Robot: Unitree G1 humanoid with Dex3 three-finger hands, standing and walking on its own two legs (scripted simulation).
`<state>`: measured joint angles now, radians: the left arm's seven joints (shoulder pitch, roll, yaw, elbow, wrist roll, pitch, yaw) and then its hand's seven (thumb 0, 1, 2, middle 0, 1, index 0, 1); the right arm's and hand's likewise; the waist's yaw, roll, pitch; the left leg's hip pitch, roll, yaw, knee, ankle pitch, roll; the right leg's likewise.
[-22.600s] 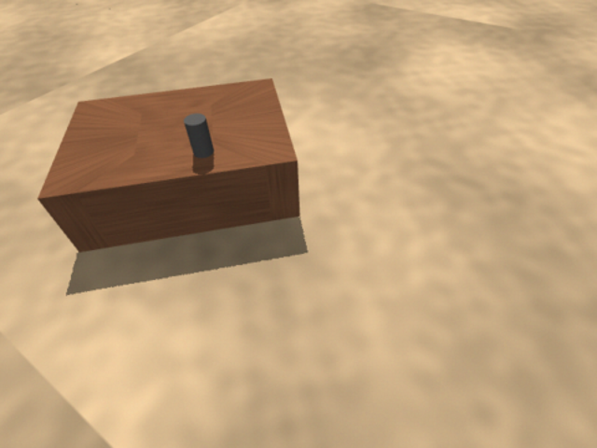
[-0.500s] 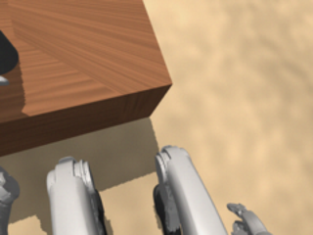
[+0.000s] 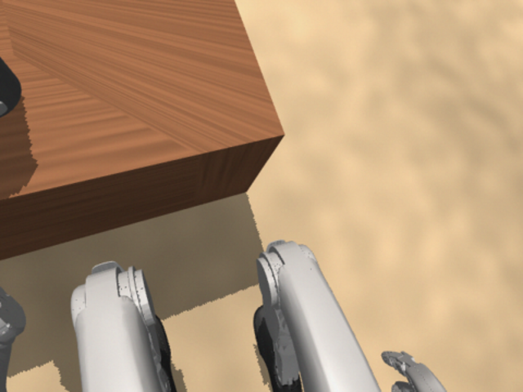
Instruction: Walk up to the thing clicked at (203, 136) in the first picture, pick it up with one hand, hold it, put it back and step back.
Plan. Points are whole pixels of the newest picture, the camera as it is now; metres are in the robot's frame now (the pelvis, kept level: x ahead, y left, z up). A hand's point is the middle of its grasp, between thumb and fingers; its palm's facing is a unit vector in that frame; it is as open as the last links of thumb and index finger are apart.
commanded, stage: close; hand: left
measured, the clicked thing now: out of the picture +0.55 +0.33 +0.02
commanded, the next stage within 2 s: settle in 0.34 s
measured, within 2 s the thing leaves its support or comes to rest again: leaves its support in 0.82 s
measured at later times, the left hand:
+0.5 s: hand out of the picture +0.52 +0.34 +0.02, palm faces +0.41 -0.91 +0.00, open 11.3 cm
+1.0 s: hand out of the picture +0.49 +0.32 +0.07, palm faces +0.40 -0.92 -0.06, open 11.5 cm
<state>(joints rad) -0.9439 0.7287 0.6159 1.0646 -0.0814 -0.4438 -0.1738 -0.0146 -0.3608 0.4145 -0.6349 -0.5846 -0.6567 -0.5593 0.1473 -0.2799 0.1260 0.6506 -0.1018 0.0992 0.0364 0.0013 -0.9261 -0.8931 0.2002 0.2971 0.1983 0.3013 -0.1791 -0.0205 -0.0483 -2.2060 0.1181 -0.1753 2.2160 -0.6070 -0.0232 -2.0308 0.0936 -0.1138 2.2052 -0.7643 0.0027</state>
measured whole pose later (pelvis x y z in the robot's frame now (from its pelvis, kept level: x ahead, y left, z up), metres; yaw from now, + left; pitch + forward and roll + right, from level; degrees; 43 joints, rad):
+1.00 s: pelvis +0.01 +0.00 +0.07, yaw +2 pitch +35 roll -6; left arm -0.76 0.54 0.54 0.84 -0.08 -0.36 -0.09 -0.06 -0.61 0.74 -0.71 -1.05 -0.77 -1.08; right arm 0.15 -0.24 0.05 0.69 -0.06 0.08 0.00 0.00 -0.93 -0.90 0.20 0.30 0.20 0.30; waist -0.13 0.01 -0.13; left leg -2.02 0.12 -0.12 2.01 -0.61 -0.02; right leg -1.87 0.08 -0.08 2.00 -0.76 0.00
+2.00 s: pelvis +0.04 +0.01 +0.18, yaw +6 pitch +31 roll -6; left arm -0.61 0.39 0.44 0.80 -0.10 -0.41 -0.07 -0.06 -0.61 0.77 -0.66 -1.13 -0.72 -1.16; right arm 0.18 -0.23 0.01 0.71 -0.03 0.04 0.02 0.00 -0.93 -0.90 0.20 0.30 0.20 0.30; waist -0.09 0.03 -0.16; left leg -1.62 0.10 -0.07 1.65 -0.57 -0.01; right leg -1.47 0.05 -0.05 1.62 -0.70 0.01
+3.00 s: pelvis +0.07 +0.01 +0.32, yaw +11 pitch +13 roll -2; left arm -0.29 0.20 0.17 0.61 -0.13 -0.40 0.06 -0.04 -0.61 0.79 -0.67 -1.09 -0.73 -1.11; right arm 0.22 -0.22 0.01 0.68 -0.01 0.01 -0.02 0.01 -0.92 -0.90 0.20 0.30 0.20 0.30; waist -0.04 0.03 -0.09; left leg -0.85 0.06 -0.02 1.02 -0.41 -0.02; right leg -0.72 0.02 -0.03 1.01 -0.52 0.00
